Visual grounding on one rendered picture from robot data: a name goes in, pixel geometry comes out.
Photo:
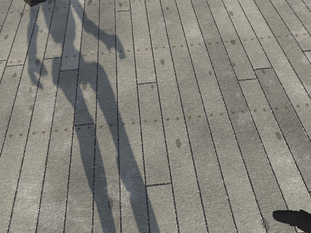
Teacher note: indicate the right robot hand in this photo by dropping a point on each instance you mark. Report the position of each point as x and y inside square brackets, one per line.
[300, 219]

